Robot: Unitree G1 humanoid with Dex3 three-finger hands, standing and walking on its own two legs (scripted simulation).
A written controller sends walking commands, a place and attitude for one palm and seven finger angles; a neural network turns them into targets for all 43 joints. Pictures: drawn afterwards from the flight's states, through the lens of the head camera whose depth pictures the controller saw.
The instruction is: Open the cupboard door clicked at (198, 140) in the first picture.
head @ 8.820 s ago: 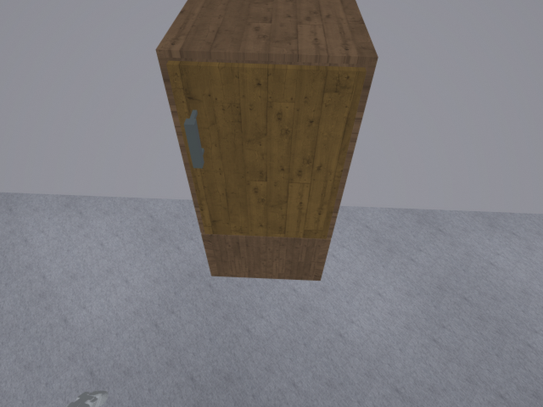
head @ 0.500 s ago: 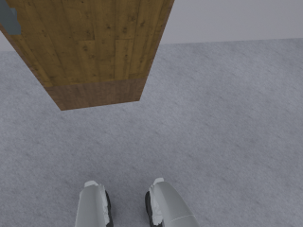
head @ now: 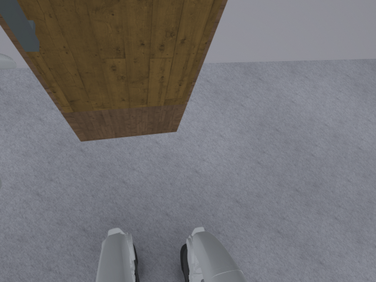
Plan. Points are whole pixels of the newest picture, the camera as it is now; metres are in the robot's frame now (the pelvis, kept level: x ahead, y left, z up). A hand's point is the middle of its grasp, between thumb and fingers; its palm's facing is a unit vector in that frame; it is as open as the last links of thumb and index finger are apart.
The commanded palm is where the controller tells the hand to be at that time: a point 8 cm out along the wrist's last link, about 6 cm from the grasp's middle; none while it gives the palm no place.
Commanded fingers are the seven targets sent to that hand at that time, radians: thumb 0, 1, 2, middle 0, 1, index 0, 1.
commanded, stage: move the hooked fingers beside the handle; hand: left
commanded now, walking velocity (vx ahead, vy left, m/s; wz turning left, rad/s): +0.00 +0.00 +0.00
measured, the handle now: (15, 8) +0.60 +0.25 +0.09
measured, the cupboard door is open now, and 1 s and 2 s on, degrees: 0 0 0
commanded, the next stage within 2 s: slide the fingers in behind the handle in 0.12 s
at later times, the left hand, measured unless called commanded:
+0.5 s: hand out of the picture +0.54 +0.27 +0.10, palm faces +0.06 -1.00 +0.00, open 14.0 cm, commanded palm +0.54 +0.29 +0.08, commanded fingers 0.00 -0.50 0.30 -0.30 -1.20 -0.30 -1.20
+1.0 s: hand (13, 28) +0.55 +0.24 +0.10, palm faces +0.08 -1.00 +0.00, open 14.0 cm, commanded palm +0.53 +0.27 +0.08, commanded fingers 0.00 -0.50 0.30 -0.30 -1.20 -0.30 -1.20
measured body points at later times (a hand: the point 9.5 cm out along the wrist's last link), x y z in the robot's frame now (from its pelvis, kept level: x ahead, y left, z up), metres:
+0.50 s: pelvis +0.00 -0.01 +0.00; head +0.17 +0.04 +0.41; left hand +0.53 +0.33 +0.10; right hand -0.01 -0.28 -0.09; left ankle +0.05 +0.11 -0.63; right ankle +0.00 -0.14 -0.63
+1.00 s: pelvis +0.00 -0.01 +0.00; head +0.16 +0.03 +0.42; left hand +0.54 +0.29 +0.10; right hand -0.02 -0.27 -0.10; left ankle +0.05 +0.11 -0.63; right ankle +0.00 -0.14 -0.63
